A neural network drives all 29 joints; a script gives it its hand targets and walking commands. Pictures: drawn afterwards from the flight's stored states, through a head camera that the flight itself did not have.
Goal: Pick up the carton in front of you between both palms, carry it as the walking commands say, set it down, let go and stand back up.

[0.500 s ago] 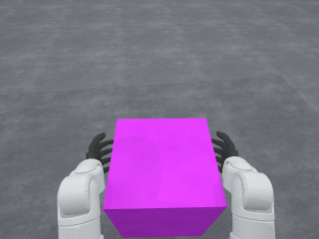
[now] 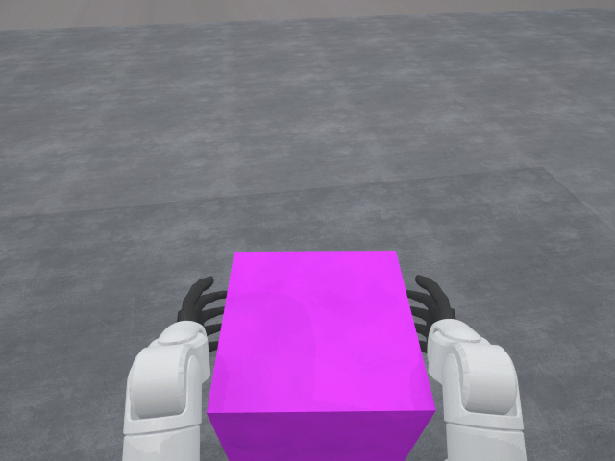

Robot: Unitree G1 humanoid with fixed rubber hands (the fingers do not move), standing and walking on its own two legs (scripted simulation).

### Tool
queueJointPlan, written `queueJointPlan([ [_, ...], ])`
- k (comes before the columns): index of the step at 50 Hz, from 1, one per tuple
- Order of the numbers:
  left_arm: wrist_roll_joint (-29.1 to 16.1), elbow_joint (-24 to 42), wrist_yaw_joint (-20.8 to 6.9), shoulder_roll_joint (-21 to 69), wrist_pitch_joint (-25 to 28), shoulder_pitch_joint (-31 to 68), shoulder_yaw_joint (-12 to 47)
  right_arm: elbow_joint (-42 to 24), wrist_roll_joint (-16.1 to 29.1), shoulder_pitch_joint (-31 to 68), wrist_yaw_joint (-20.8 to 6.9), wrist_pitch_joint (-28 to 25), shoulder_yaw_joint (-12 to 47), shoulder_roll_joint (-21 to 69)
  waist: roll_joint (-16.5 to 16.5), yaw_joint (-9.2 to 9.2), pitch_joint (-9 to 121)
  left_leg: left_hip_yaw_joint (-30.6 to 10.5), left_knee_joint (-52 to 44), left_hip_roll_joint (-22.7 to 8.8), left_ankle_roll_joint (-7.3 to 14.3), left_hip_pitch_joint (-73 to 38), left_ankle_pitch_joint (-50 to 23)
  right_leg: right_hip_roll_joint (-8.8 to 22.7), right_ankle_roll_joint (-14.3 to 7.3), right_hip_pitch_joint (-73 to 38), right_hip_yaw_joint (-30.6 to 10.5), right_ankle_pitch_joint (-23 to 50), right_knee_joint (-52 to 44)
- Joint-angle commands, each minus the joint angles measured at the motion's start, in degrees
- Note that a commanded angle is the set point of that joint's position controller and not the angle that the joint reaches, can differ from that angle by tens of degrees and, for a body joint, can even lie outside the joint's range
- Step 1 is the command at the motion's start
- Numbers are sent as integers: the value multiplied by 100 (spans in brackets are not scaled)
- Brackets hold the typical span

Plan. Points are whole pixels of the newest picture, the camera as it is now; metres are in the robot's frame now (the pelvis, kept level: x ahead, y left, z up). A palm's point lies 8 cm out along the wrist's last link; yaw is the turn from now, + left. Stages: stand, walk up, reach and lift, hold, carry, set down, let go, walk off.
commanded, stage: carry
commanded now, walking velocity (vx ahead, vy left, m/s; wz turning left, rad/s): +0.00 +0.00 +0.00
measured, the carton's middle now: (315, 369) +0.26 +0.00 +0.00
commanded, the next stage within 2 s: hold in 1.14 s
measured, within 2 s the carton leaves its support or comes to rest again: neither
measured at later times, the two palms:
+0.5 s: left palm (200, 360) +0.25 +0.14 +0.04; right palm (438, 356) +0.25 -0.15 +0.04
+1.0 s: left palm (196, 371) +0.23 +0.14 +0.04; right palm (443, 368) +0.23 -0.15 +0.05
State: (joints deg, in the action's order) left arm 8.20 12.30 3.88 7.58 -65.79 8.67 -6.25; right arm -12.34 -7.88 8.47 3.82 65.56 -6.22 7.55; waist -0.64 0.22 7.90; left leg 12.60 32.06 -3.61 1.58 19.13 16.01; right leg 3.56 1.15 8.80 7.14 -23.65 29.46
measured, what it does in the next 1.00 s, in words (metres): shifts its weight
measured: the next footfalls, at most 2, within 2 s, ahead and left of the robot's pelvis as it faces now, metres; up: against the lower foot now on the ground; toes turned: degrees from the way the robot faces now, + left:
none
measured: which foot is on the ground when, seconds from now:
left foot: down 0.00-1.00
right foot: down 0.00-1.00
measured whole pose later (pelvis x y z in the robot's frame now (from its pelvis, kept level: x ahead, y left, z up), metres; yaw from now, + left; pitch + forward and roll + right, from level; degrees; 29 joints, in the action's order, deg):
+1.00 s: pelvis -0.05 -0.01 +0.00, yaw +0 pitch +2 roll +0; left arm 13.8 -9.0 1.0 8.1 -42.6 12.1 -9.7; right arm 9.3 -13.4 12.1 0.9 42.3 -9.9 8.1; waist -0.3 0.1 5.6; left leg 12.2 28.8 -4.5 1.9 20.6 9.7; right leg 2.4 -0.3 11.9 7.5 -19.6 29.9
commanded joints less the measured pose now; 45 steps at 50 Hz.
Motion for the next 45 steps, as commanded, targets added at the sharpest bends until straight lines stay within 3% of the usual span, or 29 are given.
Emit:
queueJointPlan([
  [1, -1996, 90, -1444, 5127, 331, 2444, 3953, -59, 1985, 2460, -1441, -328, 3993, 5156, -82, -25, 1270, -554, 45, -603, 5, -1095, -3033, 647, -46, -99, -314, 3918, -77],
  [9, -1575, -240, -1401, 4767, 1200, 2326, 3656, 300, 1543, 2368, -1400, -1195, 3651, 4808, -10, -17, 1182, -623, -141, -650, 20, -1117, -2647, 586, -124, 46, -347, 3028, -234],
  [19, -680, -1809, -1416, 4599, 2401, 2778, 2464, 1831, 664, 2779, -1418, -2375, 2449, 4604, 21, -18, 858, -704, -488, -667, -3, -951, -1724, 553, -206, 371, -440, 1839, -534],
  [24, -564, -2306, -1519, 5004, 2890, 3177, 2331, 2328, 548, 3182, -1523, -2868, 2324, 5014, 39, -16, 972, -734, -564, -659, 3, -988, -1565, 537, -244, 388, -483, 1564, -569],
  [31, -818, -1942, -1537, 5241, 2711, 2974, 2798, 1974, 812, 2970, -1558, -2695, 2773, 5255, 66, -21, 1179, -747, -539, -677, 18, -1076, -1777, 521, -240, 360, -466, 1643, -483],
  [45, -845, -1733, -1504, 5072, 2534, 2913, 2804, 1774, 843, 2919, -1524, -2521, 2774, 5074, 69, -11, 1078, -778, -621, -689, 4, -967, -1594, 514, -256, 478, -506, 1409, -521],
])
